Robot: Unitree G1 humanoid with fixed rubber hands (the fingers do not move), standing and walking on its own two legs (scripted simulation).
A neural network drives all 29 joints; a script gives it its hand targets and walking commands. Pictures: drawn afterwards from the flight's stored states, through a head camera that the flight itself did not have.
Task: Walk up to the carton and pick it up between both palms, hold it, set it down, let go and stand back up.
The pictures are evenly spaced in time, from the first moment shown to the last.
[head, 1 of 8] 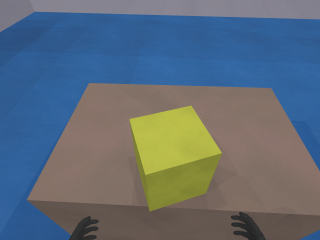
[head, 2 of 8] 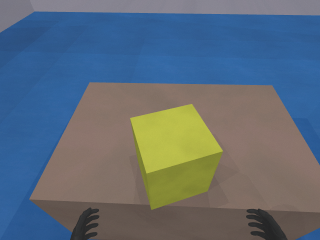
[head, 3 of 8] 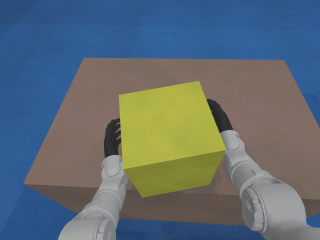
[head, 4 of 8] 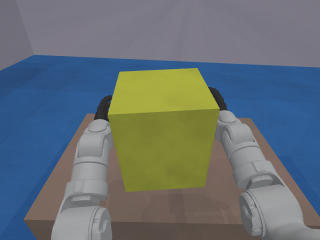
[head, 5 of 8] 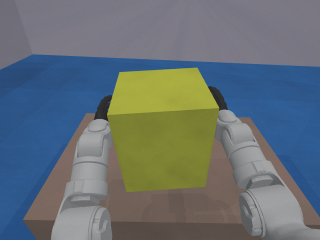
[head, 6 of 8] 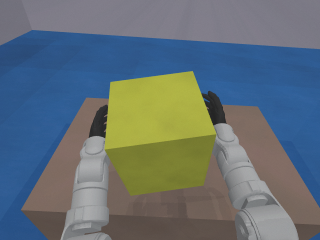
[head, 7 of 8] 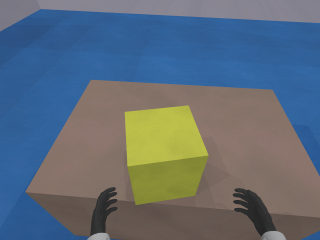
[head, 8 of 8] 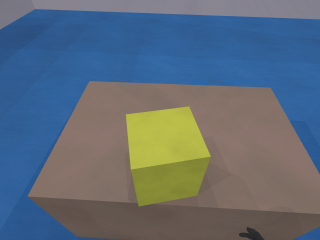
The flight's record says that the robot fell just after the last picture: no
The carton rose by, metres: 0.26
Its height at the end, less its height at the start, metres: +0.00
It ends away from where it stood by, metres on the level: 0.02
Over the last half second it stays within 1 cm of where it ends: yes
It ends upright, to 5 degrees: yes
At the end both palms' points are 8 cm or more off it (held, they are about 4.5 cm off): yes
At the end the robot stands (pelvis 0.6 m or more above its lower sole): yes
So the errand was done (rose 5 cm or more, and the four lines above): yes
